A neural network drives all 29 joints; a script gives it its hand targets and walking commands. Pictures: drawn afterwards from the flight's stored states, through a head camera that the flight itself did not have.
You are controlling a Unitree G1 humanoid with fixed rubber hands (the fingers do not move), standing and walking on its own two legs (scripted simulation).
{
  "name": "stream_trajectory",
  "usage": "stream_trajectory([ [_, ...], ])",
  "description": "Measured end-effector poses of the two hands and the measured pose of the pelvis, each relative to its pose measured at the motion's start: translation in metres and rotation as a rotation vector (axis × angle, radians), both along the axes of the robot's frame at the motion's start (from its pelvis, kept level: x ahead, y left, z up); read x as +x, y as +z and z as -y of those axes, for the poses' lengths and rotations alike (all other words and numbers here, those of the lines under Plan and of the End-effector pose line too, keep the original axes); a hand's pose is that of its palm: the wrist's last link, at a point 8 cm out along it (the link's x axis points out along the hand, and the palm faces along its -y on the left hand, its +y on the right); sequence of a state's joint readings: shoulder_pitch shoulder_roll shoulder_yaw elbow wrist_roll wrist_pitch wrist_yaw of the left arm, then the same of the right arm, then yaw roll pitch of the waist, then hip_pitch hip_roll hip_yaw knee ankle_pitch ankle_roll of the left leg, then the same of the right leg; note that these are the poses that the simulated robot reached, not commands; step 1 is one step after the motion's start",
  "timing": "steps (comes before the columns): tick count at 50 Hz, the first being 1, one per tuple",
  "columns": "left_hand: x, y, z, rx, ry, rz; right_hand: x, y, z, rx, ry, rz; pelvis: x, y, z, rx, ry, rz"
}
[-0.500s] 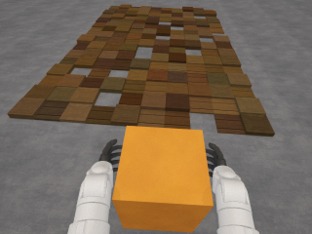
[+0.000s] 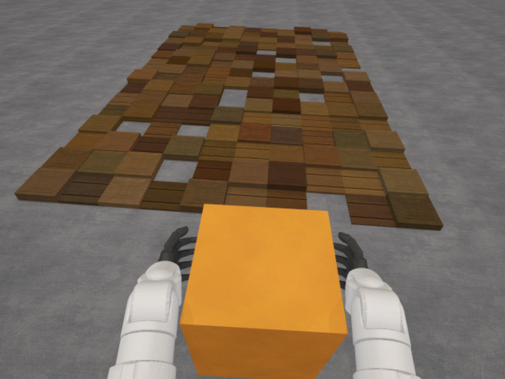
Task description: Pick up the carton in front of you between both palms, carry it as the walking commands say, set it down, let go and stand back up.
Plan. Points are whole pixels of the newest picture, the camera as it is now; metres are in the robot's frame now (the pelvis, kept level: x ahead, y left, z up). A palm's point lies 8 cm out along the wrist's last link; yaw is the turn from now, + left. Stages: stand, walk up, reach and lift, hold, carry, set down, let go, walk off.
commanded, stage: hold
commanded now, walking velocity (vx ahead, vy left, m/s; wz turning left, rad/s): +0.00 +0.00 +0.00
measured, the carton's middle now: (260, 296) +0.28 +0.00 -0.02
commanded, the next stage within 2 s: carry in 0.14 s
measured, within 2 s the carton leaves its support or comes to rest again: neither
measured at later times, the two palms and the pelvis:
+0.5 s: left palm (159, 226) +0.35 +0.18 +0.08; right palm (335, 230) +0.35 -0.12 +0.08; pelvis +0.07 +0.02 +0.00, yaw +0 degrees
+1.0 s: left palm (171, 146) +0.61 +0.22 +0.06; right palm (296, 145) +0.63 -0.08 +0.07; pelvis +0.35 +0.06 -0.03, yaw +1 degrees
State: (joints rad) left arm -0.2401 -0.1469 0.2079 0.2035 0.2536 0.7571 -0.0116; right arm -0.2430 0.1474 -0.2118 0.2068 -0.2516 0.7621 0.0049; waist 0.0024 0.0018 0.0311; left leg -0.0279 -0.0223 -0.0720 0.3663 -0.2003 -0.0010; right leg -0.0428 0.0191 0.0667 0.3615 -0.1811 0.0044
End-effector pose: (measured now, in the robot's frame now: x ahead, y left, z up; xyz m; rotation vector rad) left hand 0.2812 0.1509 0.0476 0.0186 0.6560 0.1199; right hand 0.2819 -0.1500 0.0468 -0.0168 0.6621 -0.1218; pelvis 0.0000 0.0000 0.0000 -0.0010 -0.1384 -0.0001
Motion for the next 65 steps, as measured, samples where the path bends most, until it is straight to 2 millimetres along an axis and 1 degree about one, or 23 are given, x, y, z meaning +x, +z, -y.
stream_trajectory([
  [6, -0.002, -0.001, 0.001, -0.007, 0.005, -0.001, -0.002, -0.001, 0.001, 0.008, -0.005, -0.001, -0.006, -0.001, 0.001, 0.0, 0.0, 0.004],
  [10, 0.001, 0.003, 0.001, -0.007, 0.006, 0.007, 0.002, 0.002, 0.001, 0.011, -0.005, 0.007, -0.003, -0.003, 0.001, -0.002, 0.009, -0.057],
  [13, 0.009, 0.01, -0.001, -0.008, 0.016, 0.032, 0.011, 0.01, -0.001, 0.01, 0.002, 0.032, 0.002, -0.004, 0.001, -0.006, 0.026, -0.105],
  [16, 0.017, 0.018, -0.007, -0.011, 0.036, 0.061, 0.025, 0.019, -0.008, 0.006, 0.017, 0.061, 0.012, -0.009, -0.003, -0.002, 0.042, -0.137],
  [19, 0.026, 0.023, -0.019, -0.015, 0.054, 0.054, 0.039, 0.027, -0.02, 0.013, 0.025, 0.055, 0.028, -0.01, -0.012, 0.006, 0.036, -0.163],
  [21, 0.037, 0.026, -0.026, -0.01, 0.052, 0.037, 0.05, 0.029, -0.027, 0.02, 0.021, 0.038, 0.04, -0.01, -0.016, 0.002, 0.016, -0.182],
  [23, 0.049, 0.03, -0.029, -0.01, 0.044, 0.008, 0.059, 0.031, -0.03, 0.019, 0.011, 0.009, 0.054, -0.007, -0.017, -0.009, 0.004, -0.198],
  [27, 0.081, 0.038, -0.021, -0.032, 0.033, -0.02, 0.081, 0.037, -0.022, 0.025, -0.022, -0.019, 0.083, -0.002, -0.013, -0.031, 0.003, -0.219],
  [29, 0.099, 0.04, -0.014, -0.044, 0.037, -0.008, 0.096, 0.038, -0.015, 0.042, -0.043, -0.007, 0.101, -0.006, -0.009, -0.032, 0.009, -0.219],
  [31, 0.115, 0.037, -0.006, -0.066, 0.052, 0.01, 0.112, 0.036, -0.007, 0.057, -0.054, 0.011, 0.121, -0.013, -0.005, -0.038, 0.03, -0.22],
  [32, 0.121, 0.035, -0.004, -0.071, 0.059, 0.005, 0.12, 0.034, -0.005, 0.063, -0.054, 0.005, 0.131, -0.014, -0.004, -0.04, 0.041, -0.224],
  [34, 0.132, 0.031, -0.005, -0.057, 0.062, -0.03, 0.136, 0.032, -0.006, 0.068, -0.048, -0.03, 0.15, -0.011, -0.002, -0.028, 0.055, -0.23],
  [36, 0.145, 0.03, -0.01, -0.054, 0.08, -0.062, 0.155, 0.032, -0.011, 0.065, -0.032, -0.063, 0.17, -0.006, -0.003, -0.016, 0.058, -0.235],
  [39, 0.173, 0.036, -0.021, -0.058, 0.114, -0.072, 0.192, 0.037, -0.023, 0.068, -0.003, -0.074, 0.201, -0.001, -0.008, -0.003, 0.057, -0.236],
  [43, 0.225, 0.04, -0.039, -0.065, 0.14, -0.045, 0.249, 0.041, -0.042, 0.067, 0.016, -0.049, 0.251, -0.004, -0.021, 0.003, 0.055, -0.232],
  [45, 0.254, 0.037, -0.05, -0.073, 0.143, -0.033, 0.278, 0.039, -0.052, 0.064, 0.017, -0.036, 0.28, -0.01, -0.03, 0.004, 0.052, -0.225],
  [48, 0.303, 0.025, -0.064, -0.083, 0.131, -0.009, 0.323, 0.029, -0.067, 0.058, 0.005, -0.012, 0.323, -0.027, -0.047, 0.014, 0.034, -0.207],
  [50, 0.331, 0.017, -0.07, -0.082, 0.113, -0.042, 0.346, 0.022, -0.072, 0.047, -0.006, -0.042, 0.346, -0.027, -0.055, 0.019, 0.02, -0.21],
  [53, 0.365, 0.012, -0.07, -0.09, 0.095, -0.105, 0.371, 0.016, -0.071, 0.045, -0.037, -0.104, 0.377, -0.015, -0.064, 0.008, 0.004, -0.221],
  [57, 0.415, 0.021, -0.065, -0.08, 0.051, -0.108, 0.41, 0.024, -0.067, 0.046, -0.074, -0.105, 0.423, -0.001, -0.069, -0.011, 0.004, -0.229],
  [61, 0.469, 0.034, -0.062, -0.076, 0.039, -0.058, 0.463, 0.038, -0.064, 0.051, -0.079, -0.055, 0.475, 0.004, -0.067, -0.022, 0.012, -0.232],
  [65, 0.525, 0.04, -0.059, -0.067, 0.055, -0.015, 0.525, 0.043, -0.061, 0.058, -0.058, -0.014, 0.536, -0.001, -0.059, -0.018, 0.016, -0.226],
])
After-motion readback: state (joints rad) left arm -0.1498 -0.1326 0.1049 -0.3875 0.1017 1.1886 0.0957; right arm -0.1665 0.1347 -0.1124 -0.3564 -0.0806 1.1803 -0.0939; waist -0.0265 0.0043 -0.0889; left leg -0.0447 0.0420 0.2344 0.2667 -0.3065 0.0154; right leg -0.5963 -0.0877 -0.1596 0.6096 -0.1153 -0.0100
